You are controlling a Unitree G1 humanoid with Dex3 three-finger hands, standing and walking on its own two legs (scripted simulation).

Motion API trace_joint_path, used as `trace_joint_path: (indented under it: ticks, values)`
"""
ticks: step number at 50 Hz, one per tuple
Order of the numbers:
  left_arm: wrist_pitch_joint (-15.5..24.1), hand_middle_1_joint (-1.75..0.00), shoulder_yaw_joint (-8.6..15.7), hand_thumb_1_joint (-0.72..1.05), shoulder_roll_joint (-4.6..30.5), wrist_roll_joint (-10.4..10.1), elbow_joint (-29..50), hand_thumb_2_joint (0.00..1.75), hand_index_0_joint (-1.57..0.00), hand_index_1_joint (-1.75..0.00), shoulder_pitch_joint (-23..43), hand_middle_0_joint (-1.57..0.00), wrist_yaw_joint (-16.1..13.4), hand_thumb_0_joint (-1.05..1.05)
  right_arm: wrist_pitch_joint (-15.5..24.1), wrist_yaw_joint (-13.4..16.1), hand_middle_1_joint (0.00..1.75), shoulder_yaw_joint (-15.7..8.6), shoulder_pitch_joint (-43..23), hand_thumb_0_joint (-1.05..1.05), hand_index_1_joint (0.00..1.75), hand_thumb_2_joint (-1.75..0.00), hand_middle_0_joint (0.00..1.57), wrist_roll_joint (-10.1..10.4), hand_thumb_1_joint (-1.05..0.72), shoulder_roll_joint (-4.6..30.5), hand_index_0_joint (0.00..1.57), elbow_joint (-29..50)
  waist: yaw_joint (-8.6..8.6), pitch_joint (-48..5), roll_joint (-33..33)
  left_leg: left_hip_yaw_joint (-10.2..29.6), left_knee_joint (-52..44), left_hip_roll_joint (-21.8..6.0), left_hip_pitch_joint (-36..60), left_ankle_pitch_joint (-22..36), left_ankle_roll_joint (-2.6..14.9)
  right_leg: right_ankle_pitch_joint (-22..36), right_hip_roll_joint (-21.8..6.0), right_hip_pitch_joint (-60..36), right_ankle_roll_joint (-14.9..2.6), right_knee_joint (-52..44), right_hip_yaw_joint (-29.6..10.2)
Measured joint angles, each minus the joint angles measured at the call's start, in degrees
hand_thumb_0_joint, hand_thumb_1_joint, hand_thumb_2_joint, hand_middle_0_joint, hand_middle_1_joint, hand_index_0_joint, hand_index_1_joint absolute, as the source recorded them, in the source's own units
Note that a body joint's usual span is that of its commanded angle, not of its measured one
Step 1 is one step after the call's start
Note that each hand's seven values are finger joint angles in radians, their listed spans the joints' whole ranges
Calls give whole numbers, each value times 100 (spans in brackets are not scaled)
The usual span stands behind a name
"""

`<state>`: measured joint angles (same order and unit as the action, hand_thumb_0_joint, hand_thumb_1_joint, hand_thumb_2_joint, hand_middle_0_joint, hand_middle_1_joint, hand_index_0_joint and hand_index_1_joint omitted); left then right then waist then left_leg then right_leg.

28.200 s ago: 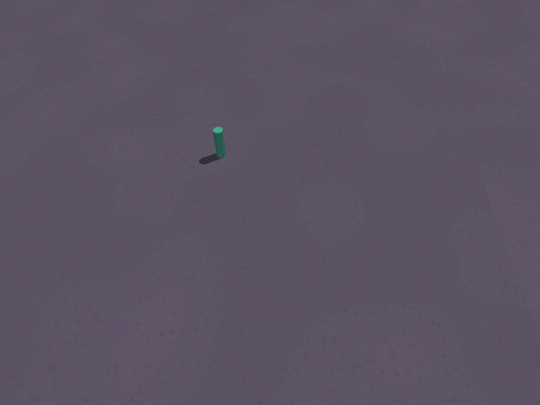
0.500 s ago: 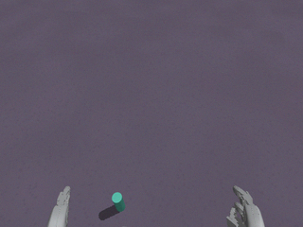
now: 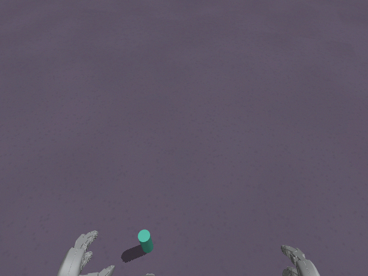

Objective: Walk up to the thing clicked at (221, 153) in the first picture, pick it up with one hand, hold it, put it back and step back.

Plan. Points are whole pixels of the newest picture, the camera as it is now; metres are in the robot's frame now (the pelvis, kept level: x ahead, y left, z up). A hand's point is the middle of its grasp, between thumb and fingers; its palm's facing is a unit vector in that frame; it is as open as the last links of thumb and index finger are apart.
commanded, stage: stand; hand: left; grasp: from the side
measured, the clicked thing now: (146, 241) +0.39 +0.18 -0.64
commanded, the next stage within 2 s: none
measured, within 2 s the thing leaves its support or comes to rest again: neither
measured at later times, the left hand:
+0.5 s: hand out of the picture +0.03 +0.26 -0.12, palm faces -0.01 -0.94 -0.34, open 7.4 cm
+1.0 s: hand out of the picture +0.03 +0.26 -0.12, palm faces -0.02 -0.94 -0.34, open 7.4 cm
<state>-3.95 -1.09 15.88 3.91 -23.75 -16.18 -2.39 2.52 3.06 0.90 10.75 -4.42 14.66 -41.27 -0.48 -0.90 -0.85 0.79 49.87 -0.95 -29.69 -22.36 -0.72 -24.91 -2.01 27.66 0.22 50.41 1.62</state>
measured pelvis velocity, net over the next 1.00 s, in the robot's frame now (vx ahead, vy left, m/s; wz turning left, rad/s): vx -0.01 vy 0.01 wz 0.00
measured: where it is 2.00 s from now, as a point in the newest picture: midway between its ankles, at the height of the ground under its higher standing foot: outside the picture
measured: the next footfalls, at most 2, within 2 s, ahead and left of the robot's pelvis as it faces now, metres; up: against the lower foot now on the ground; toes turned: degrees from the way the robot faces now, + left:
none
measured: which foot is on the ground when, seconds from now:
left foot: down 0.00-1.00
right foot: down 0.00-1.00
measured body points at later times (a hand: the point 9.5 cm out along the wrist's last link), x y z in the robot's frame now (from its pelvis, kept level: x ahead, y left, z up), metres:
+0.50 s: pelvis -0.01 +0.02 +0.04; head -0.02 +0.02 +0.49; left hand +0.03 +0.31 -0.09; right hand +0.06 -0.26 -0.09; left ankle +0.04 +0.13 -0.70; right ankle +0.02 -0.12 -0.70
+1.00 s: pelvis -0.01 +0.01 +0.05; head -0.01 +0.01 +0.50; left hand +0.03 +0.31 -0.09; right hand +0.04 -0.28 -0.09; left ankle +0.04 +0.13 -0.70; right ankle +0.02 -0.13 -0.70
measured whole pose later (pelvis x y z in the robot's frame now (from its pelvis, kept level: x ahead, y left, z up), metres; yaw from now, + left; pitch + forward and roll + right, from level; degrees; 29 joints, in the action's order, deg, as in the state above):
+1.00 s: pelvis -0.01 +0.01 +0.05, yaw +0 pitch -3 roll +0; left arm 0.3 0.2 18.9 1.4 -65.7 -9.9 -0.5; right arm -0.8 -0.5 -0.8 9.3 -1.5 18.7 -65.3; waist -0.3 3.1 0.5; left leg 0.4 23.1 -0.4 -11.3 -8.5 -0.3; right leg -10.5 -2.2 9.1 1.5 22.9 1.9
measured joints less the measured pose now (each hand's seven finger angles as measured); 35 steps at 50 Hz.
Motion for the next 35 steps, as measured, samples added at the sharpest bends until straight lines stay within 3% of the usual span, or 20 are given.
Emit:
trace_joint_path:
  ticks: [5,11,22,35]
  values:
    - [249,-30,136,65,208,-90,-1288,84,-20,-29,191,-20,102,0,-132,-252,30,-196,35,1,30,-89,21,91,-90,209,21,-571,-3,130,-58,-46,-447,39,487,173,26,180,-37,-472,61,-436,-32]
    - [325,-30,221,83,304,-157,-2327,88,-20,-30,249,-20,84,1,-216,-276,30,-285,100,1,30,-89,21,127,-90,357,21,-1117,-12,252,-15,-59,-1024,55,981,449,73,508,-46,-1001,119,-1096,-27]
    - [358,-30,135,90,266,-201,-3515,89,-20,-30,330,-20,130,1,-308,-317,30,-172,-50,0,30,-89,20,229,-90,268,21,-1873,-33,363,96,-64,-2150,112,1703,1080,111,1159,-86,-1743,179,-2257,-3]
    - [403,-30,90,90,294,-202,-4048,89,-20,-30,446,-20,154,1,-344,-355,30,-191,-188,0,30,-89,21,281,-90,330,21,-2261,-30,368,189,-33,-2574,104,1855,1382,89,1429,-70,-1886,164,-2645,31]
